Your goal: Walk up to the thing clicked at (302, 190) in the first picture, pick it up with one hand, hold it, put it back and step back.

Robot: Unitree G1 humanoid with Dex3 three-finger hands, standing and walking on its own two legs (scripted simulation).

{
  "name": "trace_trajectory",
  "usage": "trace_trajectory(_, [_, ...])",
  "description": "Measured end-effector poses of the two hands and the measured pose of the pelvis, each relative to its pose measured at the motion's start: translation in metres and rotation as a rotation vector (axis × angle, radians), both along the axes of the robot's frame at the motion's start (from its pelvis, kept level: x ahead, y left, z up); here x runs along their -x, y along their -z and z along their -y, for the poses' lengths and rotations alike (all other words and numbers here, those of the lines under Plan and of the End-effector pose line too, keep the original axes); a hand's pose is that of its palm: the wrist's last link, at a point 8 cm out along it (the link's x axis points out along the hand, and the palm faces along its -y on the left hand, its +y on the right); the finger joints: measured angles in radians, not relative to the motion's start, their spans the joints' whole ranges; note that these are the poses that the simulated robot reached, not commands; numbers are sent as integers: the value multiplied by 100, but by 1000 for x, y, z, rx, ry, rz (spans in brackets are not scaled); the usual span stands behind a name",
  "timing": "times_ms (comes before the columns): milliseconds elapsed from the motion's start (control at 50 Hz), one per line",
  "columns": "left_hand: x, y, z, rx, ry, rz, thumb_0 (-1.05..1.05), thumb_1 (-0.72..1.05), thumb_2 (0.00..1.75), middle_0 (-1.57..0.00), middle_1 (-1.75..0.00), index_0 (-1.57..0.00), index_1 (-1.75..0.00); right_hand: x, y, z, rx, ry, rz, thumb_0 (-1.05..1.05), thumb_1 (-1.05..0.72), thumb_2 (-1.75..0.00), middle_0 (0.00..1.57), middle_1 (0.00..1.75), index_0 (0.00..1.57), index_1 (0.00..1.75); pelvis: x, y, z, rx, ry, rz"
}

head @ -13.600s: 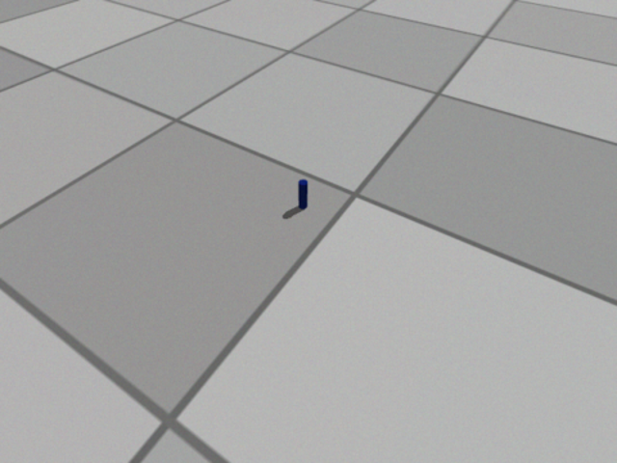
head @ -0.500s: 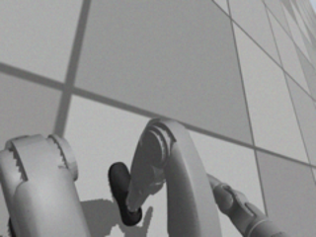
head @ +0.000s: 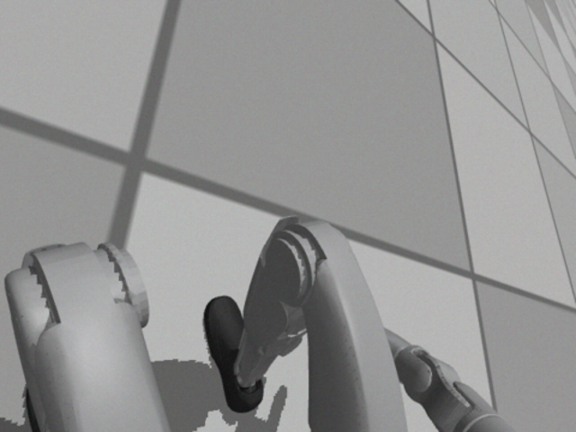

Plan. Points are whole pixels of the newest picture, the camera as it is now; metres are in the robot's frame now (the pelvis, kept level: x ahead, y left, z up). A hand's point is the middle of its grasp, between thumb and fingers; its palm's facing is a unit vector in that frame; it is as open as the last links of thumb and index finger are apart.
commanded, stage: settle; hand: left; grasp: from the side
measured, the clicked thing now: out of the picture +0.37 +0.29 -0.19
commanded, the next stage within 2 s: lift in 1.64 s
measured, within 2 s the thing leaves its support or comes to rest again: neither
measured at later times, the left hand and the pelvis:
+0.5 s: hand out of the picture +0.35 +0.29 -0.05, palm faces +0.27 -0.96 -0.06, open 5.2 cm; pelvis +0.01 -0.01 +0.03, yaw +5 degrees
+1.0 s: hand out of the picture +0.36 +0.27 +0.02, palm faces +0.24 -0.97 -0.07, open 5.2 cm; pelvis +0.03 -0.02 +0.07, yaw +10 degrees
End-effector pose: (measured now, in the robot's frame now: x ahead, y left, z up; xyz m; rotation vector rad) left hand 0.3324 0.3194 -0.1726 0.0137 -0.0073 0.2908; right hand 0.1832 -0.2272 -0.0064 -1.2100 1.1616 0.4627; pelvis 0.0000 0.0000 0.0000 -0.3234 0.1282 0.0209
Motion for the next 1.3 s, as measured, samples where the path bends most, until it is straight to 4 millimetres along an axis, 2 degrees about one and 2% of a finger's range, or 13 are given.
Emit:
trace_trajectory(360, [17, -91, -13, -34, 7, 53, 2, 17, 116, -106, -112, -103, -113, -44, 2, -7, -200, 114, 144, 0, -89, -90, 21, 30, 20, 30, -6, -20, 6, -55, -37, -138])
trace_trajectory(620, [12, -151, -13, -83, 23, -8, 2, 17, 117, -106, -112, -104, -113, -58, 28, 1, -342, 313, 154, 0, -88, -90, 21, 30, 20, 30, -18, -38, 13, -110, -75, -279])
trace_trajectory(740, [9, -170, -11, -87, 37, -36, 2, 17, 117, -106, -113, -104, -114, -55, 41, 10, -371, 408, 130, 0, -89, -90, 20, 30, 20, 30, -24, -45, 18, -138, -87, -335])
trace_trajectory(860, [8, -182, -4, -67, 54, -74, 2, 17, 117, -106, -113, -103, -114, -56, 44, 15, -394, 474, 131, 0, -89, -90, 20, 30, 20, 30, -30, -53, 21, -158, -96, -378])
trace_trajectory(1160, [6, -220, -2, -46, 46, -63, 2, 16, 117, -105, -113, -103, -114, -86, 21, 12, -444, 488, 226, 1, -89, -90, 20, 30, 20, 30, -35, -79, 22, -180, -111, -430])
trace_trajectory(1300, [11, -235, -5, -43, 31, -58, 2, 16, 117, -105, -113, -103, -114, -88, 12, 8, -462, 486, 242, 1, -89, -90, 20, 30, 20, 30, -34, -88, 21, -186, -119, -434])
